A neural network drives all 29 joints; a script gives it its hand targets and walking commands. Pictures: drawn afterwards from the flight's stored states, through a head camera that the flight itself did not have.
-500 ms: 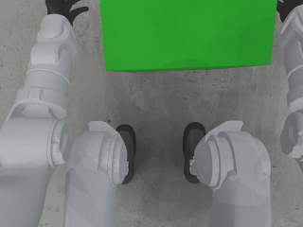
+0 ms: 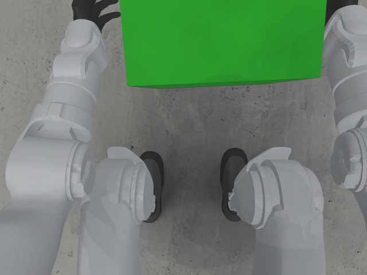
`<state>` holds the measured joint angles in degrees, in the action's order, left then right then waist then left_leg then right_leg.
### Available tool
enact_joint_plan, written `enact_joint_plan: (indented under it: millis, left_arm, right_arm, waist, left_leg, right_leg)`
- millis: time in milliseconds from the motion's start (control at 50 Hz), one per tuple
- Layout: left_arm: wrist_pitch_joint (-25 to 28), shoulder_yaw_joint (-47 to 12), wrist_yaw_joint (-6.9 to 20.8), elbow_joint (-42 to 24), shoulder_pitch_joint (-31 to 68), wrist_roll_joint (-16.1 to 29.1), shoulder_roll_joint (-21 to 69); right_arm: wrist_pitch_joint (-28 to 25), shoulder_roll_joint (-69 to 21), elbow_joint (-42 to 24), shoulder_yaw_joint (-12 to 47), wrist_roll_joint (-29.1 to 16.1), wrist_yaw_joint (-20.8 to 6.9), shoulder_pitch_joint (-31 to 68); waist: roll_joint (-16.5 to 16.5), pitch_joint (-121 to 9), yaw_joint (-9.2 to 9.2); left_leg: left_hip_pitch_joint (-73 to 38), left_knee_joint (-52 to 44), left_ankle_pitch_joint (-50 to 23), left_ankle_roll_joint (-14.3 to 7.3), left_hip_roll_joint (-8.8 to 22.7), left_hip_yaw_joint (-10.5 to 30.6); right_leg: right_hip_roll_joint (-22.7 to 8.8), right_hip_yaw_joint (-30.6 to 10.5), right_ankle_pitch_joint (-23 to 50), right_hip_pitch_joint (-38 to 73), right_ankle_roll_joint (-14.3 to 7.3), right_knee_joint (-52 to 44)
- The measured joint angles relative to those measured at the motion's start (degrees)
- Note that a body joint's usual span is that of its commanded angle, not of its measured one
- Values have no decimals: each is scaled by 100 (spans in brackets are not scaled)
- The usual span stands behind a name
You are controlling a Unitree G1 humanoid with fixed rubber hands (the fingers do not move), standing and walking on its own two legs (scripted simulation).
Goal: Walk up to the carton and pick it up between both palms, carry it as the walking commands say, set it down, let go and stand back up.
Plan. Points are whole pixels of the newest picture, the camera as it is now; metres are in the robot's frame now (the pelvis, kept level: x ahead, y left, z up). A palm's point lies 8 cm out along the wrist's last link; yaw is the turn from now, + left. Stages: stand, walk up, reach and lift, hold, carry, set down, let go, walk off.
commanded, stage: reach and lift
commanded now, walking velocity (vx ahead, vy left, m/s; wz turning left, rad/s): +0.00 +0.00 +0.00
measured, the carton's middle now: (213, 35) +0.52 -0.06 -0.23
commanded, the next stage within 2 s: none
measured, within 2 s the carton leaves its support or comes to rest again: leaves its support in 0.80 s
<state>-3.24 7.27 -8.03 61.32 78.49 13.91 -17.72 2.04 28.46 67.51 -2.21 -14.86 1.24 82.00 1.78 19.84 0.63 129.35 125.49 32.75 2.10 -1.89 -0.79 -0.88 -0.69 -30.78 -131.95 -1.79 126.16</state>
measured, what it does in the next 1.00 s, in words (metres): stands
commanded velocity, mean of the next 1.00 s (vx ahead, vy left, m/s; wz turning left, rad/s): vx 0.00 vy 0.00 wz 0.00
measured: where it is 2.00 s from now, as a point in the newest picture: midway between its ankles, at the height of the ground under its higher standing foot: (191, 196)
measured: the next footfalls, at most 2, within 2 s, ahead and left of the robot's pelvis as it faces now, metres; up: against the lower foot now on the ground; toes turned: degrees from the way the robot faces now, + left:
none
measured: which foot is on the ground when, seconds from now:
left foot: down 0.00-1.00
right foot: down 0.00-1.00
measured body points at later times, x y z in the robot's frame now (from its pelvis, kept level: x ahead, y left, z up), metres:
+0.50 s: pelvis +0.00 +0.00 +0.01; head +0.37 -0.04 +0.26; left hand +0.55 +0.13 -0.17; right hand +0.54 -0.24 -0.17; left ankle +0.12 +0.12 -0.33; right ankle +0.12 -0.11 -0.33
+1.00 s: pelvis +0.00 +0.00 -0.01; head +0.35 -0.03 +0.26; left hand +0.55 +0.14 -0.17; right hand +0.55 -0.23 -0.16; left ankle +0.12 +0.12 -0.33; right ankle +0.12 -0.11 -0.33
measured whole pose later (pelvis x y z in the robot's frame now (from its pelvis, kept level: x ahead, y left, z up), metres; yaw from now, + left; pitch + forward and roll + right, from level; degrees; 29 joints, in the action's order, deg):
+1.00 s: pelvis +0.00 +0.00 -0.01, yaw +0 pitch +36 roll +2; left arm -8.2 11.3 -8.1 58.3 77.5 11.0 -15.3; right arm 8.1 25.7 66.3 -0.2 -13.5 1.6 83.6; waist 1.9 18.4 1.4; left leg 130.1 126.6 32.5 3.5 -4.5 0.8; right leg 0.1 -0.6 -30.5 -132.3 -1.3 127.0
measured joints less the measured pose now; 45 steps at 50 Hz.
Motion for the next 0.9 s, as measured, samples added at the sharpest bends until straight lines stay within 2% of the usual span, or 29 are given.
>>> enact_joint_plan:
  millis: [260, 580, 700, 720, 900]
  left_arm:
    - [129, -22, -146, 169, 171, -80, 231]
    - [213, -108, -82, 323, 263, 120, 110]
    - [34, 129, 17, 385, 336, -17, 129]
    - [-5, 180, 26, 366, 328, -56, 135]
    - [-302, 487, 31, -18, 126, -308, 238]
  right_arm:
    - [-35, -114, 26, 345, -113, 102, 85]
    - [-99, -103, 246, 794, -366, 149, 300]
    - [49, -140, 433, 655, -258, 93, 461]
    - [87, -151, 426, 624, -223, 21, 466]
    - [387, -224, 166, 259, 41, 1, 356]
  waist:
    - [3, -53, 16]
    - [8, 1, 33]
    - [18, -12, 59]
    - [15, -18, 66]
    - [-12, -53, 97]
  left_leg:
    - [-19, -100, 6, 18, 33, 24]
    - [-51, -196, -50, 80, -39, 96]
    - [-15, -110, -59, 102, -119, 122]
    - [-6, -88, -57, 107, -132, 126]
    - [69, 89, -53, 145, -236, 160]
  right_leg:
    - [86, 1, 57, -18, 15, -125]
    - [104, 32, 110, 26, -4, -226]
    - [90, 31, 92, 13, -2, -135]
    - [87, 31, 87, 8, -2, -112]
    - [70, 37, 49, -36, 9, 68]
